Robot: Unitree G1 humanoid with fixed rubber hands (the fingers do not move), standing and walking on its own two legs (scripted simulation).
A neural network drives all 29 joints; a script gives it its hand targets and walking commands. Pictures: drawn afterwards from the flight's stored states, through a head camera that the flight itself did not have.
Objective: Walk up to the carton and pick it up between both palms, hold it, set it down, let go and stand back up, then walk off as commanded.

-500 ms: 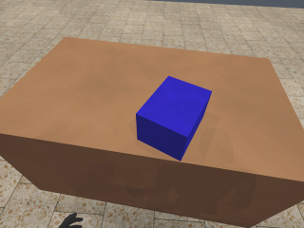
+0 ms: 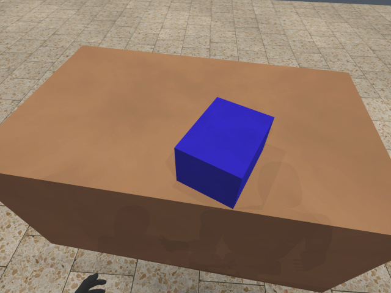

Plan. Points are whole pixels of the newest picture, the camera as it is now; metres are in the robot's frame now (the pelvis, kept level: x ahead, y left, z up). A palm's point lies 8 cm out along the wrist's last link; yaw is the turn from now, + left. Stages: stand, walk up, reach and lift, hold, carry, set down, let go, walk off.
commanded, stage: walk up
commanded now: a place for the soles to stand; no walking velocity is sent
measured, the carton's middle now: (224, 149) +0.50 -0.06 -0.04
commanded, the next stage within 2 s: none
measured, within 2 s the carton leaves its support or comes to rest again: neither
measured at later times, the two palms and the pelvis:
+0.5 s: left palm out of the picture +0.11 +0.26 -0.11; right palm out of the picture +0.09 -0.27 -0.11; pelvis +0.00 +0.00 +0.00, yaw +0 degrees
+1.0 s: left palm out of the picture +0.12 +0.26 -0.11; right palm out of the picture +0.09 -0.27 -0.11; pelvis +0.00 +0.00 +0.00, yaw +0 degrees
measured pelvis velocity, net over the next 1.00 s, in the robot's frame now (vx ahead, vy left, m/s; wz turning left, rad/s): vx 0.00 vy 0.00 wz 0.00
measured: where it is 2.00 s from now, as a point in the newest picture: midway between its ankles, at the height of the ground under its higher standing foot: outside the picture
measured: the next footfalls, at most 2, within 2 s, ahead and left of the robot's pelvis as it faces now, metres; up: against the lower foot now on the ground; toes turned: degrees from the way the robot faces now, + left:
none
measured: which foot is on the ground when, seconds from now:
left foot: down 0.00-1.00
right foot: down 0.00-1.00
